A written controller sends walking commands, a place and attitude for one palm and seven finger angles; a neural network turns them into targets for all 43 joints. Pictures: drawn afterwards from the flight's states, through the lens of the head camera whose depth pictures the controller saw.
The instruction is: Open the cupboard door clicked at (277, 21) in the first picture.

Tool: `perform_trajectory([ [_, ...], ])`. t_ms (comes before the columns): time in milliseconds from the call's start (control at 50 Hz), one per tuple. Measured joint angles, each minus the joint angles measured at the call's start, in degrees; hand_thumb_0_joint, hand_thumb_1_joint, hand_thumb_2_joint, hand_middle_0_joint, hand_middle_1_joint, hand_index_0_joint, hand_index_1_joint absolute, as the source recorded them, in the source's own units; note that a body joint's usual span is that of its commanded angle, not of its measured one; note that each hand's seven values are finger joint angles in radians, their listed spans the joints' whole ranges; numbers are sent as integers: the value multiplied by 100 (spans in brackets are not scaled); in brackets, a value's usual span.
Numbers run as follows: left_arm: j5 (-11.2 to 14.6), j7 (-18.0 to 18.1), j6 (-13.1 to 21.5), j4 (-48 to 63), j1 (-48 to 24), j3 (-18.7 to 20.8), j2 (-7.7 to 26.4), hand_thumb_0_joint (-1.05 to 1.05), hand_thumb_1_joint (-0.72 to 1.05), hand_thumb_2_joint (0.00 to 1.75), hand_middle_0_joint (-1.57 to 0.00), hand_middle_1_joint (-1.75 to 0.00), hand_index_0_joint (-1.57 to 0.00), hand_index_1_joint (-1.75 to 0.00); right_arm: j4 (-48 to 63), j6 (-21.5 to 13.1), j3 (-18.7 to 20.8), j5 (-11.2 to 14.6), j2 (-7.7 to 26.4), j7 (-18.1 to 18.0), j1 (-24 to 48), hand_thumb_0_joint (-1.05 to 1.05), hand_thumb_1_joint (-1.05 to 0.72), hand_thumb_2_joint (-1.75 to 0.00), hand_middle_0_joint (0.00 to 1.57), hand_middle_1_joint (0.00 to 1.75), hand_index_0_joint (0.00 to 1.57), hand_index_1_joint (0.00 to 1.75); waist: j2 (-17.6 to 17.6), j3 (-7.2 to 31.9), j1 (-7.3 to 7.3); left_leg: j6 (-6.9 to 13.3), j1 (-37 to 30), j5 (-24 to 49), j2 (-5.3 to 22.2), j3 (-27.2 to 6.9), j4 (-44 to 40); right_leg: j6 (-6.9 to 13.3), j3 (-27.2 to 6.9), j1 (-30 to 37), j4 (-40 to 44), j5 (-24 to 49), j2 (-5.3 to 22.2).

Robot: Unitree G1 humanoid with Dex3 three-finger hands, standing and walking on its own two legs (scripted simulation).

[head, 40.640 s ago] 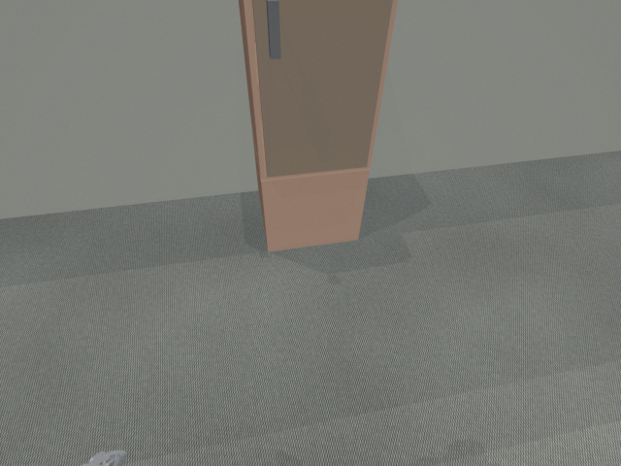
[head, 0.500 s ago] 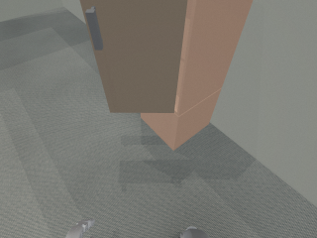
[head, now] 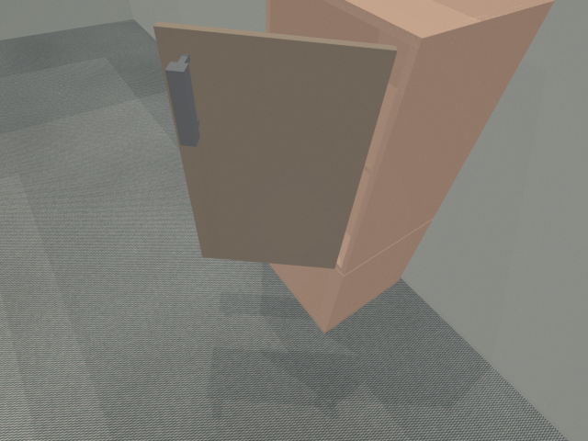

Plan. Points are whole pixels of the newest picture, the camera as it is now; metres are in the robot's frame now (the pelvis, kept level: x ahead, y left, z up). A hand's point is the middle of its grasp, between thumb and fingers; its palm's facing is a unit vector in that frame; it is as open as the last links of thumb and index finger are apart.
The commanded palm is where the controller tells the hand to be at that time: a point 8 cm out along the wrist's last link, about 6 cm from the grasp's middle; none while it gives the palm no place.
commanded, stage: come to a stop and stand still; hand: left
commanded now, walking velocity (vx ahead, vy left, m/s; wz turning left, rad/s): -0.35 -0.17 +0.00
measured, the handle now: (187, 100) +0.58 +0.23 +0.15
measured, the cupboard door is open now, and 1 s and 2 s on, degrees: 50 50 50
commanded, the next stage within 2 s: look again from close up in 1.08 s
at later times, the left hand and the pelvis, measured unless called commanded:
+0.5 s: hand out of the picture +0.10 +0.15 -0.16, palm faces +0.05 -0.97 -0.23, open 7.4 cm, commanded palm none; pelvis +0.04 -0.04 +0.01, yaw +1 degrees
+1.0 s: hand out of the picture +0.04 +0.22 -0.15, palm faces -0.01 -0.96 -0.29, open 7.4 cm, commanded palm none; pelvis +0.01 +0.02 +0.00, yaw -2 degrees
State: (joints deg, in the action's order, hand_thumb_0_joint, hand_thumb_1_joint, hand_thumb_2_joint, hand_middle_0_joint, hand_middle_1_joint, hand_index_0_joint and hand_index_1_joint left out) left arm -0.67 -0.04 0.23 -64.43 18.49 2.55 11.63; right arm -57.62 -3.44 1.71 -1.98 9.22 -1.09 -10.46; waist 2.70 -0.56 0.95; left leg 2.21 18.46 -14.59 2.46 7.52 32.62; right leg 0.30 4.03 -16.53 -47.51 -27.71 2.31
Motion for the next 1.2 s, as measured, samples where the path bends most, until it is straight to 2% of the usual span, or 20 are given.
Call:
perform_trajectory([
  [40, 17, 26, -55, 10, -124, -37, -32, 0, 92, 90, -20, -30, -20, -30, -10, 15, -90, 11, -67, -81, 21, 0, -91, -90, 20, 30, 20, 30, 4, -66, -6, -23, -177, 38, -58, -12, -222, -69, -50, -209, -168, 26, 37],
  [120, 33, 34, -144, 230, -391, -79, -130, 0, 91, 90, -20, -30, -20, -30, -110, 166, -94, 81, -87, -180, 170, 0, -93, -90, 20, 30, 21, 30, -94, -254, 2, -35, -385, 79, -61, -52, -450, -139, -107, -292, 503, 334, 70],
  [200, -15, 32, -245, 509, -563, -26, -103, 0, 91, 90, -20, -30, -20, -30, -141, 349, -8, 87, -29, -160, 238, 0, -93, -90, 21, 30, 21, 30, -160, -347, -16, -139, -399, -74, 31, -58, -300, -82, -112, -301, 766, 691, 16],
  [240, -30, 37, -257, 640, -609, 11, -49, 0, 91, 90, -20, -30, -20, -30, -139, 426, 47, 89, 10, -153, 219, 0, -92, -90, 21, 30, 21, 30, -170, -366, -22, -222, -350, -199, 71, -64, -113, -42, -112, -175, 1072, 1222, 1],
  [280, -70, 60, -225, 727, -631, 32, -5, 0, 91, 90, -20, -30, -20, -30, -134, 509, 109, 118, 78, -138, 196, 0, -92, -90, 21, 30, 21, 30, -202, -337, -25, -296, -194, -354, 127, -87, 195, 19, -113, -74, 1258, 1034, -45],
  [340, -70, 98, -169, 751, -763, -11, -49, 0, 91, 90, -20, -30, -20, -30, -134, 654, 203, 161, 241, -113, 178, 0, -91, -90, 20, 30, 21, 30, -330, -376, -89, -340, 244, -1342, -49, -524, 1499, 109, -8, -52, 1299, 894, -76],
  [380, -46, 136, -127, 776, -820, -32, -89, 0, 91, 90, -20, -30, -20, -30, -168, 716, 219, 165, 315, -105, 192, 0, -91, -90, 20, 30, 20, 30, -346, -410, -90, -394, 434, -1502, -191, -659, 2261, 124, -3, 17, 1491, 1026, -75],
  [420, -27, 161, -100, 793, -861, -45, -117, 0, 91, 90, -20, -30, -20, -30, -188, 736, 213, 172, 345, -86, 200, 1, -91, -90, 20, 30, 20, 30, -321, -436, -94, -471, 470, -1488, -273, -685, 2511, 136, -8, 103, 1718, 1151, -66],
  [500, -22, 175, -59, 803, -902, -56, -124, 0, 90, 90, -20, -30, -20, -30, -194, 729, 163, 177, 310, -38, 200, 1, -91, -90, 20, 30, 20, 30, -178, -447, -50, -575, 257, -1416, -334, -624, 1962, 106, -30, 235, 2055, 1348, -1],
  [580, -31, 154, -60, 738, -892, -51, -71, 0, 90, 90, -20, -30, -20, -30, -138, 668, 102, 183, 229, -2, 242, 1, -91, -90, 20, 30, 20, 30, -47, -451, -9, -582, -147, -953, -316, -537, 693, 16, -48, 230, 2049, 1387, 68],
  [620, -8, 138, -94, 682, -845, -49, -42, 0, 90, 90, -20, -30, -20, -30, -82, 582, 67, 175, 210, 14, 209, 1, -91, -90, 20, 30, 20, 30, -70, -409, -31, -513, -471, -170, -236, -528, -197, -61, -19, 158, 1846, 1296, 48],
  [640, 10, 178, -104, 652, -820, -82, -47, 0, 90, 90, -20, -30, -20, -30, -17, 549, 73, 176, 225, 25, 170, 1, -91, -90, 20, 30, 20, 30, -142, -383, -64, -377, -518, -156, -183, -516, -299, -103, 25, 108, 1700, 1223, 21],
  [660, 15, 222, -133, 643, -794, -117, -32, 0, 90, 90, -20, -30, -20, -30, 63, 532, 84, 156, 205, 25, 134, 1, -91, -90, 20, 30, 20, 30, -124, -378, -68, -227, -476, -266, -221, -476, -150, -128, 0, 65, 1551, 1151, 68],
  [700, -5, 254, -186, 661, -671, -153, -33, 0, 90, 90, -20, -30, -20, -30, 259, 506, 46, 95, 184, 16, 10, 1, -90, -90, 20, 30, 20, 30, -152, -300, -26, -30, -448, -463, -279, -362, 93, -42, -110, 23, 1363, 1042, 120],
  [760, -37, 222, -275, 694, -517, -195, -36, 0, 90, 90, -20, -30, -20, -30, 503, 458, -32, 73, 146, -13, -136, 1, -90, -90, 20, 30, 20, 30, -299, -190, -14, 100, -485, -531, -350, -214, 157, 58, -269, -81, 993, 539, 133],
  [800, -48, 184, -282, 716, -452, -198, -9, 0, 90, 90, -20, -30, -20, -30, 586, 435, -91, 68, 90, -16, -187, 1, -90, -90, 20, 30, 20, 30, -354, -149, -2, 146, -484, -497, -426, -118, 125, 84, -310, -96, 956, 602, 129],
  [840, -48, 162, -251, 715, -422, -193, -16, 0, 91, 90, -20, -30, -20, -30, 617, 410, -80, 97, 84, -41, -191, 0, -92, -90, 20, 30, 20, 30, -444, -151, 1, 174, -461, -470, -477, -67, 121, -17, -415, -89, 1083, 994, 115],
  [880, -44, 145, -213, 707, -380, -223, -61, 0, 91, 90, -20, -30, -20, -30, 597, 390, -70, 108, 161, -41, -182, 0, -93, -90, 20, 30, 21, 30, -585, -147, -6, 192, -486, -406, -480, -62, 23, -173, -426, -45, 1219, 1075, 116],
  [920, -41, 134, -178, 720, -319, -250, -76, 0, 91, 90, -20, -30, -20, -30, 565, 374, -83, 105, 211, -18, -197, -1, -94, -90, 20, 30, 21, 30, -642, -112, -8, 204, -509, -301, -493, -43, -138, -219, -445, -33, 1365, 1135, 120],
  [1200, -13, 112, -101, 532, -333, -369, -194, 0, 91, 90, -20, -30, -20, -30, -71, 278, -211, 100, 248, 0, -569, 1, -91, -90, 20, 30, 20, 30, -410, -90, -81, 92, -745, 79, -464, -100, -814, -148, -384, 145, 1892, 1413, 60],
])
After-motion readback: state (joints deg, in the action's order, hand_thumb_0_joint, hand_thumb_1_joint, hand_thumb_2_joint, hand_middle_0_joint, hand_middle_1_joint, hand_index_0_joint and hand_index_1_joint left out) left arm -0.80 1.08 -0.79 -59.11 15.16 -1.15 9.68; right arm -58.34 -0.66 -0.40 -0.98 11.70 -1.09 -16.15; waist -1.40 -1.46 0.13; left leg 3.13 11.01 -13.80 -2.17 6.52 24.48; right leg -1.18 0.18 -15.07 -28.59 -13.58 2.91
